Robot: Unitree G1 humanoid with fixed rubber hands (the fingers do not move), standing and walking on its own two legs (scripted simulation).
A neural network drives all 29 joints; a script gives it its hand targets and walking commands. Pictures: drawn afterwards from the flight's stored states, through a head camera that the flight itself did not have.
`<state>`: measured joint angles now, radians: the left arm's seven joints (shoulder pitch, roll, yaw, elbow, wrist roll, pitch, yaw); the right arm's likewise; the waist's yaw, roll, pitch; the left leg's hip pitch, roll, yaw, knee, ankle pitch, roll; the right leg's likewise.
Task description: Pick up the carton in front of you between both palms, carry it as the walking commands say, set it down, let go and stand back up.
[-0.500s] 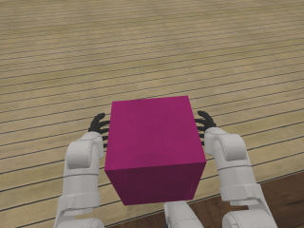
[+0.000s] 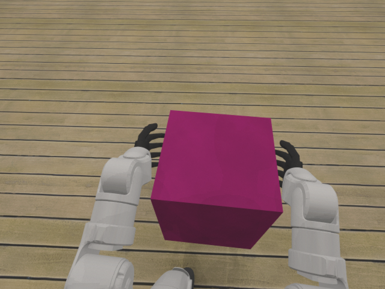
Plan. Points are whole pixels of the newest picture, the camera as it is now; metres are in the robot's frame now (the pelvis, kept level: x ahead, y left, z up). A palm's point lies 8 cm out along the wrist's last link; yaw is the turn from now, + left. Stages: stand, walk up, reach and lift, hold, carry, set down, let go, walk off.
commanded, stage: carry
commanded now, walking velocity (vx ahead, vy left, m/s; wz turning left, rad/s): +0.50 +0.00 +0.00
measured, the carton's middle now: (213, 184) +0.34 +0.03 +0.00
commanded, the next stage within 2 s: none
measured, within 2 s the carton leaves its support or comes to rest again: neither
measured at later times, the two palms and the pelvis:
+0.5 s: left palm (183, 83) +0.70 +0.17 +0.00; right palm (276, 94) +0.70 -0.13 +0.00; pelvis +0.37 +0.03 -0.07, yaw +1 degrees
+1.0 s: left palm (175, 39) +0.92 +0.24 +0.04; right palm (254, 46) +0.92 -0.05 +0.04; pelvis +0.66 +0.09 -0.04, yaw +0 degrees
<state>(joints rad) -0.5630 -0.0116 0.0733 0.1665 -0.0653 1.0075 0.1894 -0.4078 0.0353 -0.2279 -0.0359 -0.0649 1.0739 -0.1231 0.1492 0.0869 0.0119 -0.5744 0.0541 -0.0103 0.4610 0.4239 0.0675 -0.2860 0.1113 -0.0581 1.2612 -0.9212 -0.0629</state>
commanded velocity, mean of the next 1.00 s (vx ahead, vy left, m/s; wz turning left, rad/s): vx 0.50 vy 0.00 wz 0.00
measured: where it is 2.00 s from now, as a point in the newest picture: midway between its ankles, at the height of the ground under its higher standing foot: (211, 134)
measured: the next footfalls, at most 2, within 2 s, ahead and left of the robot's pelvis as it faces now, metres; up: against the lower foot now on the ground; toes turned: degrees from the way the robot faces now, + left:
left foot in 0.04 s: +0.22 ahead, +0.09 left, -0.17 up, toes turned +2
right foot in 0.44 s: +0.52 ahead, -0.05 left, -0.17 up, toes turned -4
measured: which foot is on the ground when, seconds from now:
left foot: up 0.00-0.02, down 0.04-0.46, up 0.48-0.88, down 0.90-1.00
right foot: down 0.00-0.04, up 0.06-0.42, down 0.44-0.92, up 0.94-1.00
